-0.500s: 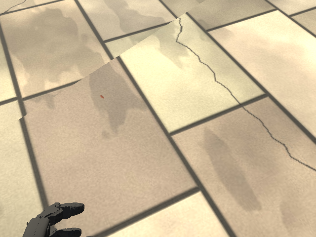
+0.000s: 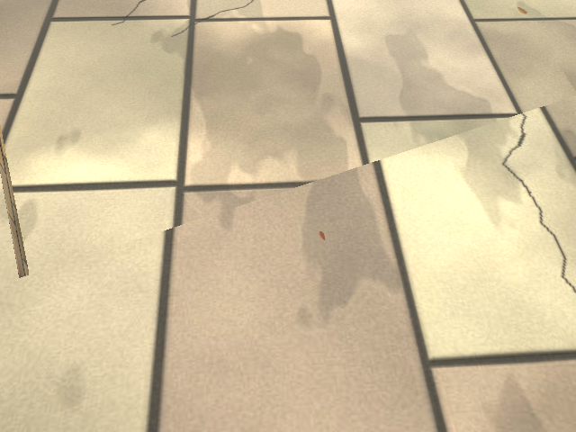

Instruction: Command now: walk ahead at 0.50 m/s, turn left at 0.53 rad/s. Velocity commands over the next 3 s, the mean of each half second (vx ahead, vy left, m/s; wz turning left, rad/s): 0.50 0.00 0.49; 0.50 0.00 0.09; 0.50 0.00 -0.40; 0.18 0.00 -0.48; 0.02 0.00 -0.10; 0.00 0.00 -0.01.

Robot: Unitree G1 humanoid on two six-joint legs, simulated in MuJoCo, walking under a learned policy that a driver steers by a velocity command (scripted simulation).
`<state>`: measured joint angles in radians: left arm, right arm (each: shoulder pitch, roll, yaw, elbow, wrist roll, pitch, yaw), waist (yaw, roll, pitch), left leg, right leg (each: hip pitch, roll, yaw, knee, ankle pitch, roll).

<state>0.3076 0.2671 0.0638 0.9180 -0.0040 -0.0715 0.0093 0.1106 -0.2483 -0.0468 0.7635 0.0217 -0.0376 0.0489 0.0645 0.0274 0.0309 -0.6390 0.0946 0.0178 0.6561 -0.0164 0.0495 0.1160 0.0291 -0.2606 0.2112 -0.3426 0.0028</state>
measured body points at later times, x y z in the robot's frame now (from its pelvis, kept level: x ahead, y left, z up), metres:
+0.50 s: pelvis +0.30 +0.04 +0.01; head +0.32 +0.06 +0.46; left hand +0.46 +0.32 -0.08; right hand +0.41 -0.23 -0.10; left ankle +0.18 +0.11 -0.73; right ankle +0.51 -0.06 -0.70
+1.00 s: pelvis +0.59 +0.08 +0.01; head +0.61 +0.09 +0.46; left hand +0.48 +0.29 -0.13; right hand +0.85 -0.05 -0.09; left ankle +0.72 +0.27 -0.70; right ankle +0.51 -0.04 -0.73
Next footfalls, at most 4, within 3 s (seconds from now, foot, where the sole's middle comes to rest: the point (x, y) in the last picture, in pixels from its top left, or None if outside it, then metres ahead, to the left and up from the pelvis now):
0.08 left None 0.22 0.11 -0.77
0.56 right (323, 399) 0.55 -0.03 -0.77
1.08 left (207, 307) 0.77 0.28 -0.77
1.60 right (302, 216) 1.09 0.05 -0.77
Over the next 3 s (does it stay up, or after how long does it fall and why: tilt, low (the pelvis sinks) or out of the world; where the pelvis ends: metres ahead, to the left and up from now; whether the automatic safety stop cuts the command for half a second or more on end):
stays up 0.96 0.16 0.02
